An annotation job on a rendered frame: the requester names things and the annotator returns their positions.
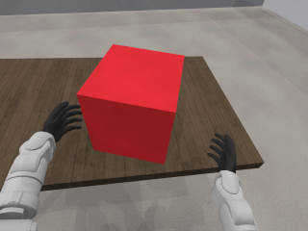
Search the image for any robot left forearm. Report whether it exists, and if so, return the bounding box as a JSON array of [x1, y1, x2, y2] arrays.
[[0, 131, 56, 220]]

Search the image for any carton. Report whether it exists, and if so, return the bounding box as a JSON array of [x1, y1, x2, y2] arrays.
[[76, 44, 185, 165]]

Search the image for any robot right hand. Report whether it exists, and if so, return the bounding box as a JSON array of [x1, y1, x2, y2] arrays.
[[207, 133, 237, 174]]

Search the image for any table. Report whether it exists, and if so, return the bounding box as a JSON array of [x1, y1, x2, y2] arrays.
[[0, 56, 264, 192]]

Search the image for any robot right forearm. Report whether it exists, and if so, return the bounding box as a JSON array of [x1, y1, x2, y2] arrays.
[[210, 170, 260, 231]]

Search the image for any robot left upper arm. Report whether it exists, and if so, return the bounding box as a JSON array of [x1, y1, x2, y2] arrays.
[[0, 219, 38, 231]]

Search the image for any robot left hand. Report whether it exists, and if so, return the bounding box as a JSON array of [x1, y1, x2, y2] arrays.
[[41, 101, 83, 143]]

